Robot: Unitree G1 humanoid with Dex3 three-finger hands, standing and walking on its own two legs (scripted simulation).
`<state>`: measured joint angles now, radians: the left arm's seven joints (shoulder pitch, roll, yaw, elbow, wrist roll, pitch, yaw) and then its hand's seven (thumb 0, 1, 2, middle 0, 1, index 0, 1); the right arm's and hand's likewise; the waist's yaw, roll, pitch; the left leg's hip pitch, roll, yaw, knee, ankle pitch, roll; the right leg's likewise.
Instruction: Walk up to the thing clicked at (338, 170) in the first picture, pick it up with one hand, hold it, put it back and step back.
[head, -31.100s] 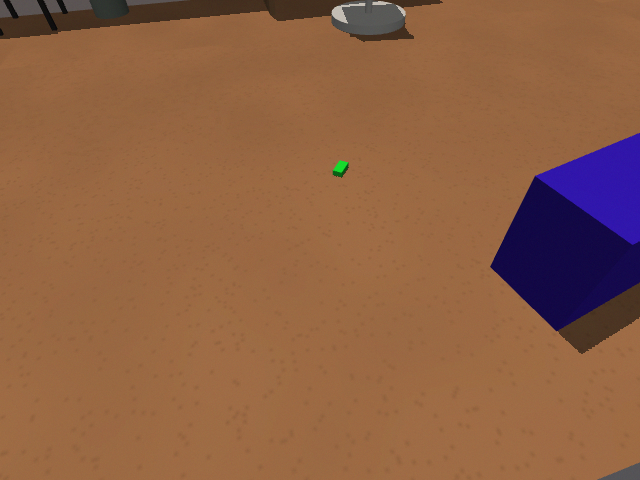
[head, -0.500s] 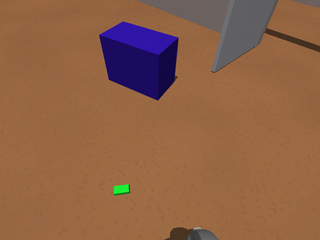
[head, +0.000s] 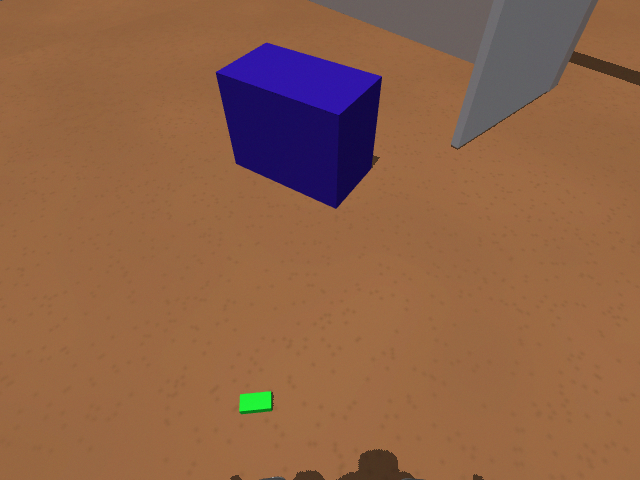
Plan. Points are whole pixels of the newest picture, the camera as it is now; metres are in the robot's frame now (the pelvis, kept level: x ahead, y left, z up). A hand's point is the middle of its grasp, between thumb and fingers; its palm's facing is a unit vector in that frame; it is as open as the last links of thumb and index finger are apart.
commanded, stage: walk up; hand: left
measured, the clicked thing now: (256, 402) +0.44 +0.23 -0.74
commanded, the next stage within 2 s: stand in 1.14 s
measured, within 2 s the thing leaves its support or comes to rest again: neither
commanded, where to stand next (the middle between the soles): +0.07 -0.01 m, yaw +0 degrees
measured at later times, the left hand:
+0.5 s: hand out of the picture +0.09 +0.25 -0.13, palm faces +0.00 -0.94 -0.34, open 7.4 cm
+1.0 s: hand out of the picture +0.12 +0.24 -0.12, palm faces -0.01 -0.94 -0.33, open 7.4 cm
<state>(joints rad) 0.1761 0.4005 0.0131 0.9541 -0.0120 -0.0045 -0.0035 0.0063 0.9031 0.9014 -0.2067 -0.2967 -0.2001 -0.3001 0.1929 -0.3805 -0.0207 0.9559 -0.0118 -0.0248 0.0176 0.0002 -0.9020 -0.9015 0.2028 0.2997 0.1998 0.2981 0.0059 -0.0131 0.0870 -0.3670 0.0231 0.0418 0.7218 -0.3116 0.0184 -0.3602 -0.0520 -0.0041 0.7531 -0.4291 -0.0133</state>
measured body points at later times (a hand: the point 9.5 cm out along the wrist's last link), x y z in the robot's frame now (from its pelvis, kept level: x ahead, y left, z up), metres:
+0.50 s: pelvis +0.02 +0.00 +0.03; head +0.03 +0.00 +0.48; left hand +0.09 +0.30 -0.10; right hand +0.14 -0.30 -0.10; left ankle +0.05 +0.11 -0.71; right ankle +0.04 -0.15 -0.71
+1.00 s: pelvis +0.03 -0.01 +0.03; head +0.04 -0.01 +0.48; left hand +0.12 +0.29 -0.10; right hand +0.10 -0.31 -0.10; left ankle +0.05 +0.11 -0.71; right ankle +0.04 -0.15 -0.71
